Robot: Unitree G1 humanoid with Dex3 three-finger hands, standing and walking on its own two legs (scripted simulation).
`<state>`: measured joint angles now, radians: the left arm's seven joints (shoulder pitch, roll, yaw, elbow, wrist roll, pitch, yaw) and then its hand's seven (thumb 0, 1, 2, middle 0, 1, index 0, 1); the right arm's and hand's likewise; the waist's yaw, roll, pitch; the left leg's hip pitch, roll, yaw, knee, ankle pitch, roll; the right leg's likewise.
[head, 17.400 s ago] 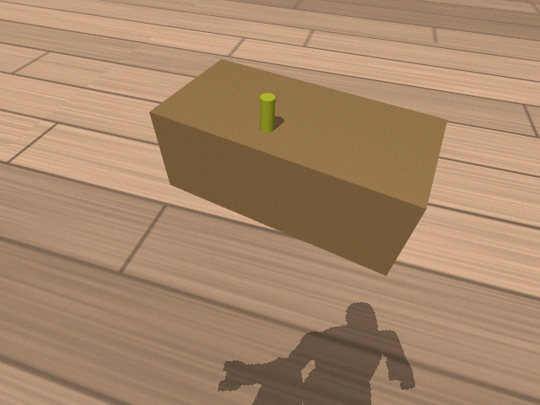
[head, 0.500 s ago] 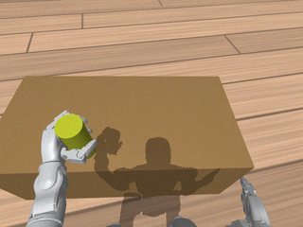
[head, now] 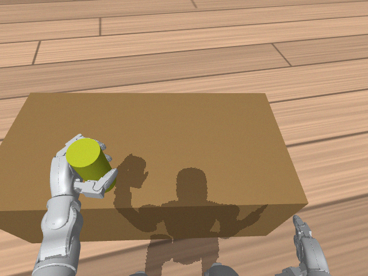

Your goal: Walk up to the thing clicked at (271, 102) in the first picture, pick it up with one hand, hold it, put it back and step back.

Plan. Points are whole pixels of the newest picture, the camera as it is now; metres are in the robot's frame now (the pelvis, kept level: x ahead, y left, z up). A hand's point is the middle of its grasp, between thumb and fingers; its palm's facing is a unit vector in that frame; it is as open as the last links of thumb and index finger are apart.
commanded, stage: hold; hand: left
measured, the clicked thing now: (94, 168) +0.33 +0.18 +0.06
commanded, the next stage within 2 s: crouch in 0.38 s
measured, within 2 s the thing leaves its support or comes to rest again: neither
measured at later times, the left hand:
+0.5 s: hand (98, 165) +0.33 +0.17 +0.06, palm faces +0.12 -0.99 +0.02, open 8.5 cm
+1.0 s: hand (106, 157) +0.40 +0.18 -0.02, palm faces +0.13 -0.99 +0.02, open 8.5 cm
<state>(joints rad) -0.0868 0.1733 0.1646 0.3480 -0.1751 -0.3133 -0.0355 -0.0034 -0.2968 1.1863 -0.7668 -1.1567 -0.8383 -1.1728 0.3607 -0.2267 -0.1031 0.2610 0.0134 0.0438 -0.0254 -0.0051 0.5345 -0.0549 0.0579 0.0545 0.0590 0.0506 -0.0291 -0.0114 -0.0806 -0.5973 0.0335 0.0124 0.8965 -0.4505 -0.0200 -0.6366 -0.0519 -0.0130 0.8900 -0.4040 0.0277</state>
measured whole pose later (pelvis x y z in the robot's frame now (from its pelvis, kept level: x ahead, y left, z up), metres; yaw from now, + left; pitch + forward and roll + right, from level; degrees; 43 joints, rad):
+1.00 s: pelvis -0.02 +0.00 -0.03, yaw +0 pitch +16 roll -1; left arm -0.49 0.30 0.30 0.87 -0.13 -0.50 -0.07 0.00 -0.30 1.19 -0.77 -1.16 -0.84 -1.17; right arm 0.39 -0.25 -0.07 0.05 -0.03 0.00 0.02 -0.01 0.55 -0.05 0.06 0.06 0.06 0.05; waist -0.14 -0.05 -0.08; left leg -0.88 0.04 0.00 1.08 -0.49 -0.02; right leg -0.91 -0.05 -0.02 1.05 -0.42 0.03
